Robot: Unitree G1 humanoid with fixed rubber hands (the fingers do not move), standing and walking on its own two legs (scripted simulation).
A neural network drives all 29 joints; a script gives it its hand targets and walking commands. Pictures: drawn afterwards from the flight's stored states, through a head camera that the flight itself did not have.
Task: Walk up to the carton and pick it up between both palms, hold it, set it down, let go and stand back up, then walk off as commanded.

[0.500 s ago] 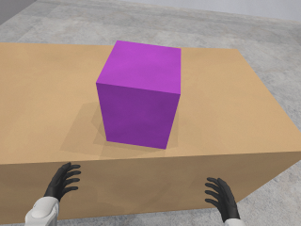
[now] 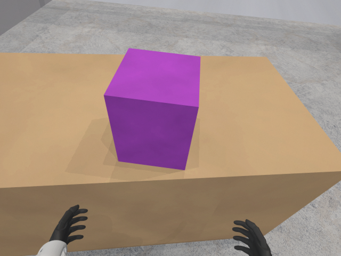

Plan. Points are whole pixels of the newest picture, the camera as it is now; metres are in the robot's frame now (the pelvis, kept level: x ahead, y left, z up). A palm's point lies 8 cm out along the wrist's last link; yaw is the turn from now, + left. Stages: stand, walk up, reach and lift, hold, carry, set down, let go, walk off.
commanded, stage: set down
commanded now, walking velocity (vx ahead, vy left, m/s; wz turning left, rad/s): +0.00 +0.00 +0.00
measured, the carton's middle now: (157, 111) +0.48 +0.02 +0.07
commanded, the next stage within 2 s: let go in 0.48 s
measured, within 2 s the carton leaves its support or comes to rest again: neither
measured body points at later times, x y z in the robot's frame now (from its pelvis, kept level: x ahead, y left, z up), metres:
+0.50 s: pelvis +0.01 -0.01 +0.00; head +0.00 +0.01 +0.45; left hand +0.19 +0.24 -0.08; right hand +0.13 -0.22 -0.08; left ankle +0.01 +0.10 -0.74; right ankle -0.02 -0.11 -0.74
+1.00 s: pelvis +0.01 -0.01 +0.00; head +0.00 +0.01 +0.45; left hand +0.19 +0.24 -0.08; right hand +0.13 -0.23 -0.08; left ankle +0.01 +0.10 -0.74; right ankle -0.02 -0.11 -0.74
